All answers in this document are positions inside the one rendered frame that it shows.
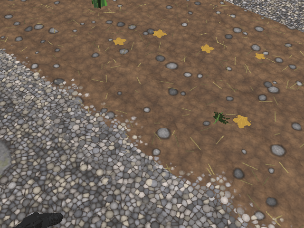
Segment robot left hand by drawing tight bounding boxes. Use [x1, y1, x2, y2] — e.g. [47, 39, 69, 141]
[13, 212, 63, 228]

